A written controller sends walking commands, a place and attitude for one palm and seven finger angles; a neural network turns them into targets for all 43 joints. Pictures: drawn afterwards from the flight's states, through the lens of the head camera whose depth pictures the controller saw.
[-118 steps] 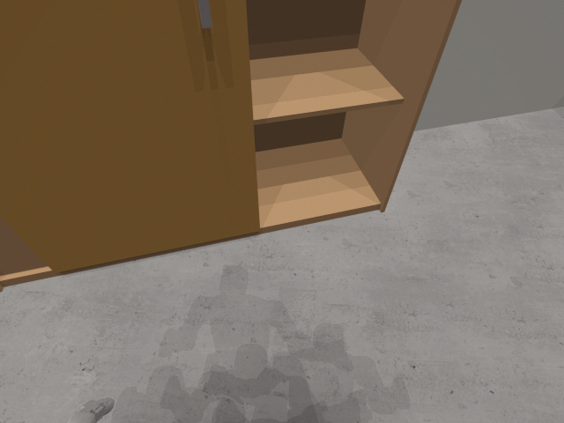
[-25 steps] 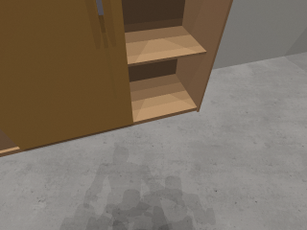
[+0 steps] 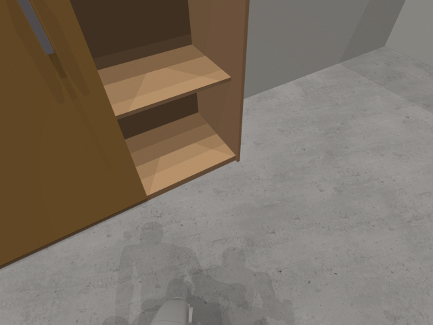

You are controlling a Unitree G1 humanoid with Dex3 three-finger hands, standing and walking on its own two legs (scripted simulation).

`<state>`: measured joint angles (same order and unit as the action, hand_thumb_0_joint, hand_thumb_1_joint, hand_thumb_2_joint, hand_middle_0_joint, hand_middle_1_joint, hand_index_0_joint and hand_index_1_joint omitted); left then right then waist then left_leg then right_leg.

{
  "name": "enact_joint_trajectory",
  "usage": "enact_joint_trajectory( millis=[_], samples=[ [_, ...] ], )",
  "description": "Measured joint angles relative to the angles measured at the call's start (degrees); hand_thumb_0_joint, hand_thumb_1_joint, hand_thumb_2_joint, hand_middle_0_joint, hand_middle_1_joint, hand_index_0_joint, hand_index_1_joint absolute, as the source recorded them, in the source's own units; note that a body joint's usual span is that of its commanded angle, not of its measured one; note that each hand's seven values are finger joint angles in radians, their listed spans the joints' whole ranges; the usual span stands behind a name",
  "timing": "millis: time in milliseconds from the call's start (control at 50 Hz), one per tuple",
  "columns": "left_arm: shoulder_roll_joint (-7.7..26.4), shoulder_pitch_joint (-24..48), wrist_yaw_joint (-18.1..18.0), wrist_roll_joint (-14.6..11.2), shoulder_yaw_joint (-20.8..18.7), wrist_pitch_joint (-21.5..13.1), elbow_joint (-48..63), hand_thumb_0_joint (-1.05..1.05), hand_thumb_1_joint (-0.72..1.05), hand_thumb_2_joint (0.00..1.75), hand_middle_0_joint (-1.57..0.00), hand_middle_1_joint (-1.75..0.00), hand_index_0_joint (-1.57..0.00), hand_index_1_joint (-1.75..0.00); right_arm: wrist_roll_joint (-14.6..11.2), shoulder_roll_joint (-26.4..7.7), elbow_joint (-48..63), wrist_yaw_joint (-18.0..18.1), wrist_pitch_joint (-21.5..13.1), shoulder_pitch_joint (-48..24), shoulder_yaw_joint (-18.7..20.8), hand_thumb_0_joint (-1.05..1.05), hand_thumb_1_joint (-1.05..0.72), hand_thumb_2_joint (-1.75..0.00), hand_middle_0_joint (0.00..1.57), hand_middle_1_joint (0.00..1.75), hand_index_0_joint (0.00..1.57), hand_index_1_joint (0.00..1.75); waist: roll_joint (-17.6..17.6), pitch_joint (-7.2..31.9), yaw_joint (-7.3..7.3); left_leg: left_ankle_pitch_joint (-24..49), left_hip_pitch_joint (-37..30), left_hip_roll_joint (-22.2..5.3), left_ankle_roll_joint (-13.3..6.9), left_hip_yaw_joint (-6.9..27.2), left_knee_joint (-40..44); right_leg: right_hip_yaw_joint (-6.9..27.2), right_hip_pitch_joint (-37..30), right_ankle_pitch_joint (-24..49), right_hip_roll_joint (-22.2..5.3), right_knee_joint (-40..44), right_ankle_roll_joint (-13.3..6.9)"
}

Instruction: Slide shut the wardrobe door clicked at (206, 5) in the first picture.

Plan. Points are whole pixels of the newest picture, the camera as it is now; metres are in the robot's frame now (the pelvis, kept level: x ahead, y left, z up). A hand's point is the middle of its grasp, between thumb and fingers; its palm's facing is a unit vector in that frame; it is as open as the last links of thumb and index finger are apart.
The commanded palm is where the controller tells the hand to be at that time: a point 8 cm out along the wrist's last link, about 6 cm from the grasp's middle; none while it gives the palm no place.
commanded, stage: walk to a spot facing it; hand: left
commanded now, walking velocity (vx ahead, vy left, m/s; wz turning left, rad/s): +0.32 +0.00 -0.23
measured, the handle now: (23, 0) +0.74 +0.55 +0.27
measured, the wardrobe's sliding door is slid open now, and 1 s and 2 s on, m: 0.59 0.59 0.59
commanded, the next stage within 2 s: turn to face it in 0.24 s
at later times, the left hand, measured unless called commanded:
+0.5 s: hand (124, 266) +0.27 +0.27 -0.19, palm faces -0.11 -0.98 -0.19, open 7.3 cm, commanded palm none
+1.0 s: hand (141, 241) +0.33 +0.24 -0.15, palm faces +0.12 -0.96 -0.24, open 7.3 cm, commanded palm none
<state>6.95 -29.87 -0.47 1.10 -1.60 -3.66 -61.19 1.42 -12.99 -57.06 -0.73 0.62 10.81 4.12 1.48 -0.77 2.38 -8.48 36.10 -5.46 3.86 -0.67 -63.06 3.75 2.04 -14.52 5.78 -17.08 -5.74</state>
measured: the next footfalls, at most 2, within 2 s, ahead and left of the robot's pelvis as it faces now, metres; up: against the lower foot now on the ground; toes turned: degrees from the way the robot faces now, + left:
left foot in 0.28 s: +0.26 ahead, +0.14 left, +0.00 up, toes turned -1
right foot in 0.90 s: +0.25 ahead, -0.04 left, +0.00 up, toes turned +1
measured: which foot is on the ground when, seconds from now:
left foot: up 0.00-0.26, down 0.28-0.92, up 0.94-1.00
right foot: down 0.00-0.28, up 0.30-0.88, down 0.90-1.00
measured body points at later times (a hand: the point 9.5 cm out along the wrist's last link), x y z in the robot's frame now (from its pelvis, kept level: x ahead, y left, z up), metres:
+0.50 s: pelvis +0.19 +0.09 -0.01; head +0.20 +0.12 +0.44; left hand +0.28 +0.32 -0.17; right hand +0.19 -0.16 -0.14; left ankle +0.22 +0.14 -0.75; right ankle +0.15 -0.05 -0.66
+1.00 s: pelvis +0.22 +0.05 -0.01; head +0.25 +0.02 +0.44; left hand +0.32 +0.29 -0.13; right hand +0.21 -0.18 -0.18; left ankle +0.19 +0.15 -0.71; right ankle +0.21 -0.04 -0.75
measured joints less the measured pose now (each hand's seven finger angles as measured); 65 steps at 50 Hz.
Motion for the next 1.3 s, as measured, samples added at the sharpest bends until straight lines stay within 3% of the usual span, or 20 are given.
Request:
enact_joint_trajectory(
  millis=[140, 240, 280, 320, 360, 420, 500, 580, 700, 860, 900, 920, 980, 1040, 1100, 1200, 1300],
  samples=[
    [-0.7, -0.9, -1.2, 0.5, 0.0, -0.8, -1.5, 0.0, 0.91, 0.9, -0.2, -0.3, -0.21, -0.3, -0.2, 2.2, 0.1, -0.4, 0.0, -2.1, -0.5, 0.01, -0.91, -0.9, 0.2, 0.29, 0.19, 0.3, 0.0, 1.0, 1.22, -2.4, -0.7, 0.3, -0.5, -1.9, 7.2, 3.1, -5.1, -3.7, 0.5, 1.6, 0.4],
    [0.4, -0.2, -1.5, 0.6, -0.5, -0.3, -1.7, 0.0, 0.91, 0.9, -0.2, -0.3, -0.21, -0.3, -0.7, 4.6, 2.2, -0.4, -1.5, -4.6, -1.5, 0.01, -0.91, -0.9, 0.2, 0.29, 0.2, 0.3, -1.7, 0.1, 1.67, -4.8, -6.3, 2.4, -2.5, -3.5, 20.8, 5.6, -7.7, -9.3, -0.8, -1.5, 2.0],
    [0.9, 0.0, -1.3, 0.1, -1.1, 0.0, -1.8, 0.0, 0.91, 0.9, -0.2, -0.3, -0.21, -0.3, -0.6, 5.3, 3.4, 0.1, -3.2, -4.8, -2.1, 0.01, -0.91, -0.9, 0.2, 0.29, 0.2, 0.3, -2.2, -0.3, 0.87, -1.3, -10.8, 3.2, -4.1, -4.0, 26.9, 5.9, -5.0, -13.3, -0.5, -11.3, 2.4],
    [1.9, 2.1, -1.0, -0.7, -1.9, 1.0, -1.9, 0.0, 0.91, 0.9, -0.2, -0.3, -0.2, -0.3, -0.4, 6.0, 3.9, 0.6, -4.3, -4.9, -2.7, 0.01, -0.9, -0.9, 0.2, 0.29, 0.2, 0.3, -3.6, -1.2, 0.72, -5.0, -11.6, 3.2, -6.5, -6.5, 23.8, 4.1, 3.6, -15.4, -0.9, -32.8, 2.9],
    [3.1, 4.4, -0.8, -0.7, -2.4, 1.9, -1.1, 0.01, 0.91, 0.9, -0.2, -0.3, -0.2, -0.3, -0.6, 6.4, 3.9, 1.0, -4.5, -3.7, -3.3, 0.01, -0.9, -0.9, 0.2, 0.29, 0.2, 0.3, -4.4, -1.3, 0.72, -7.8, -14.6, 2.7, -7.7, -9.0, 24.5, 1.1, 11.9, -14.0, -2.1, -48.8, 3.6],
    [5.1, 9.3, -0.3, 0.0, -3.1, 2.7, 1.1, 0.01, 0.91, 0.9, -0.2, -0.3, -0.2, -0.3, -0.4, 6.3, 2.6, 2.0, -5.0, -0.3, -3.4, 0.0, -0.9, -0.9, 0.2, 0.29, 0.2, 0.3, -4.4, -1.4, -0.7, -7.0, -19.0, 3.0, -7.9, -9.8, 29.4, -3.9, 20.8, -9.7, -4.9, -55.9, 4.7],
    [6.0, 15.5, -0.6, 0.1, -2.9, 2.8, 4.4, 0.0, 0.92, 0.9, -0.19, -0.3, -0.2, -0.3, -0.8, 4.1, -0.2, 3.1, -5.1, 3.8, -2.2, -0.02, -0.94, -0.9, 0.2, 0.3, 0.2, 0.3, -4.4, -1.2, -2.34, -5.0, -23.1, 4.8, -9.1, -9.6, 35.9, -5.3, 26.0, -4.7, -8.1, -47.0, 5.8],
    [5.2, 20.4, -0.9, 0.1, -2.1, 3.5, 6.0, 0.0, 0.92, 0.9, -0.19, -0.3, -0.2, -0.3, -0.8, 3.2, -3.1, 2.7, -3.6, 8.2, -2.2, -0.01, -0.94, -0.9, 0.2, 0.29, 0.2, 0.3, -4.3, -1.0, -3.77, -4.4, -25.0, 6.9, -9.7, -7.8, 38.6, -4.8, 26.0, -1.1, -9.5, -38.5, 7.4],
    [2.8, 23.9, -1.0, -0.2, -1.3, 5.3, 6.1, 0.0, 0.92, 0.9, -0.2, -0.3, -0.2, -0.3, -0.4, 4.6, -5.0, 2.0, -1.3, 12.5, -2.2, 0.0, -0.92, -0.9, 0.2, 0.29, 0.2, 0.3, -3.3, -0.6, -5.92, -5.2, -25.1, 9.2, -10.2, -4.7, 38.4, -4.8, 23.3, -4.7, -8.8, -34.9, 8.8],
    [0.3, 25.3, -1.1, -1.1, -0.8, 5.8, 6.8, 0.0, 0.91, 0.9, -0.2, -0.3, -0.2, -0.3, -0.2, 5.5, -4.2, 1.8, -0.1, 12.4, -1.6, 0.01, -0.91, -0.9, 0.2, 0.3, 0.2, 0.3, -0.4, -1.5, -7.64, -6.0, -22.2, 11.1, -9.3, -0.2, 35.6, -4.7, 16.9, -9.2, -6.5, -23.9, 8.1],
    [0.1, 25.1, -1.2, -1.3, -0.7, 5.3, 7.4, 0.0, 0.91, 0.9, -0.2, -0.3, -0.2, -0.3, -0.5, 5.2, -3.8, 1.7, 0.1, 11.9, -1.3, 0.01, -0.9, -0.9, 0.2, 0.3, 0.2, 0.3, 0.2, -1.4, -7.34, -6.4, -20.9, 11.7, -8.6, 1.1, 34.1, -4.9, 13.7, -4.5, -6.4, -16.6, 7.8],
    [-0.1, 25.0, -1.4, -1.3, -0.7, 4.9, 7.5, 0.0, 0.91, 0.9, -0.2, -0.3, -0.2, -0.3, -0.8, 4.7, -3.8, 1.6, 0.2, 11.4, -1.1, 0.01, -0.9, -0.9, 0.2, 0.3, 0.2, 0.3, 1.1, -1.6, -6.98, -6.9, -20.3, 11.5, -8.2, 2.0, 32.7, -5.7, 12.3, -3.3, -6.0, -14.1, 6.2],
    [0.2, 23.6, -1.5, -0.9, -0.5, 3.9, 7.9, 0.0, 0.91, 0.9, -0.2, -0.3, -0.2, -0.3, -0.9, 3.4, -2.9, 1.3, 1.2, 9.1, 0.0, 0.01, -0.9, -0.9, 0.2, 0.3, 0.2, 0.3, 1.8, -2.0, -6.38, -16.2, -15.8, 10.8, -4.4, 1.9, 19.5, -8.5, 11.0, -3.3, -6.4, -13.5, 3.5],
    [1.3, 21.7, -1.8, -0.7, -0.7, 3.6, 8.2, 0.0, 0.91, 0.9, -0.2, -0.3, -0.21, -0.3, -0.5, 1.5, -1.7, 0.9, 2.3, 6.4, 1.0, 0.01, -0.9, -0.9, 0.2, 0.29, 0.2, 0.3, 1.0, -2.1, -5.41, -17.6, -10.8, 8.6, -1.9, 0.7, 3.5, -11.1, 9.1, -3.1, -7.8, -12.1, 3.1],
    [2.3, 19.7, -1.9, -0.5, -1.0, 3.5, 8.0, 0.0, 0.91, 0.9, -0.2, -0.3, -0.21, -0.3, -0.3, -0.9, -0.2, 0.5, 3.1, 3.4, 1.8, 0.01, -0.91, -0.9, 0.2, 0.29, 0.2, 0.3, 0.6, -2.4, -4.52, -15.8, -8.2, 5.9, -0.6, 0.8, -3.2, -13.3, 8.0, -2.9, -9.0, -11.5, 3.3],
    [4.1, 16.3, -1.6, 0.1, -1.4, 3.7, 7.5, 0.0, 0.91, 0.9, -0.2, -0.3, -0.2, -0.3, -0.1, -3.9, 2.1, 0.2, 4.0, -1.3, 2.2, 0.01, -0.91, -0.9, 0.19, 0.29, 0.19, 0.3, -0.5, -3.5, -2.74, -15.5, -8.4, 3.1, 0.6, 0.6, -0.4, -16.4, 7.7, -3.3, -11.4, -12.4, 3.9],
    [6.3, 13.4, -1.0, 0.6, -1.7, 4.5, 6.8, 0.0, 0.91, 0.9, -0.2, -0.3, -0.2, -0.3, -0.4, -4.6, 4.4, -0.2, 3.9, -5.5, 1.3, 0.01, -0.91, -0.9, 0.19, 0.29, 0.19, 0.3, -2.1, -5.0, -0.66, -16.1, -12.6, 2.6, 0.0, -1.9, 11.7, -19.1, 8.5, -4.1, -13.9, -14.9, 5.2]
  ],
)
